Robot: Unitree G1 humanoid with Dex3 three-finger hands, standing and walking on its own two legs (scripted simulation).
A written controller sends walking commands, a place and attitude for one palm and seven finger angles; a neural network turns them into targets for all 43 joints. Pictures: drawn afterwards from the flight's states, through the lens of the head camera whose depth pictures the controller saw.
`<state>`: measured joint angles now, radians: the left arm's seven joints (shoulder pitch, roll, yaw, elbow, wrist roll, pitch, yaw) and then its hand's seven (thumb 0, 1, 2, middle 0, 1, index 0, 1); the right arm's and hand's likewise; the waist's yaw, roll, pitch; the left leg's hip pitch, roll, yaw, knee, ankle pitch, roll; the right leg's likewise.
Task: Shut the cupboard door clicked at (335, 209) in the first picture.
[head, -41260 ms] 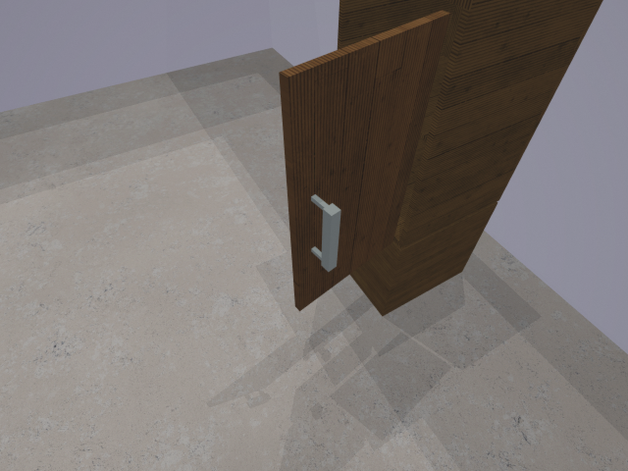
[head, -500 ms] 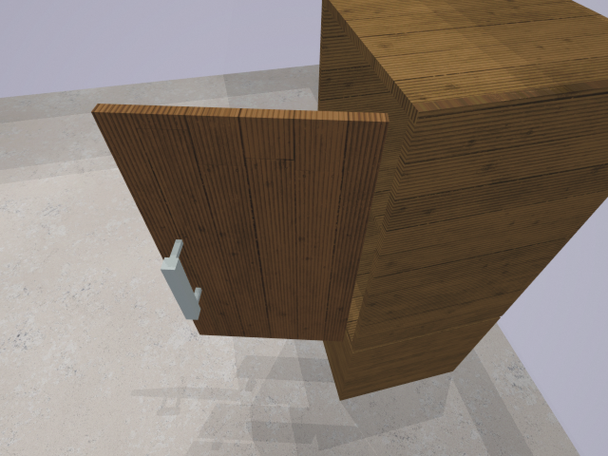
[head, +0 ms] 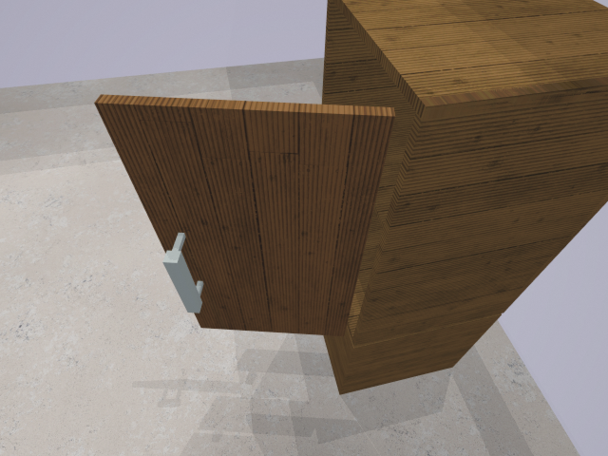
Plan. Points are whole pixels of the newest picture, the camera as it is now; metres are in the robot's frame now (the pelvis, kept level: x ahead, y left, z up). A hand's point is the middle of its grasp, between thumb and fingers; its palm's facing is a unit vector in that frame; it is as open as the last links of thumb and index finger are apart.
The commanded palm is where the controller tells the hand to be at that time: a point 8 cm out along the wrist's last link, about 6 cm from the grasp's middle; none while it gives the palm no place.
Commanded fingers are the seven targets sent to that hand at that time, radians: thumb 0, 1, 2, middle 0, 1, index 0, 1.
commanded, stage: come to a stop and stand still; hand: left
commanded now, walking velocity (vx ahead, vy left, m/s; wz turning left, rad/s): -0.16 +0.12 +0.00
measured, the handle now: (187, 274) +0.40 +0.24 -0.07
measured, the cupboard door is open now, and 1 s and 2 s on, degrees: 74 74 74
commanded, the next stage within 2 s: look again from close up in 1.12 s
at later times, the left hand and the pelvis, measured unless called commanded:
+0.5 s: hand out of the picture +0.00 +0.25 -0.18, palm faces +0.01 -0.98 -0.22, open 7.4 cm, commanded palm none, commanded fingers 0.00 0.90 0.90 -0.20 -0.30 -0.20 -0.30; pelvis -0.03 +0.06 -0.01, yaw -1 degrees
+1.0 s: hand out of the picture +0.01 +0.22 -0.18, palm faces -0.01 -0.99 -0.17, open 7.4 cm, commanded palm none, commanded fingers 0.00 0.90 0.90 -0.20 -0.30 -0.20 -0.30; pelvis +0.01 +0.06 +0.00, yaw -2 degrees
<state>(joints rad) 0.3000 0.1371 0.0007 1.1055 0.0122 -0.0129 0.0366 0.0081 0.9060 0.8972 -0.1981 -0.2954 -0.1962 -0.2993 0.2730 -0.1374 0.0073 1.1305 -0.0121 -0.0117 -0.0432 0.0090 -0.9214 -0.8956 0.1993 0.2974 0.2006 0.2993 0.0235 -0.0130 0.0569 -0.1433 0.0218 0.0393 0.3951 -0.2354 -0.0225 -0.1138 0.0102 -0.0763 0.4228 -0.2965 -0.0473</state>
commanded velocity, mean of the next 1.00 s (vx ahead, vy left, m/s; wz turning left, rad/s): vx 0.04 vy -0.04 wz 0.00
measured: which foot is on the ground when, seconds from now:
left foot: down 0.00-1.00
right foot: down 0.00-1.00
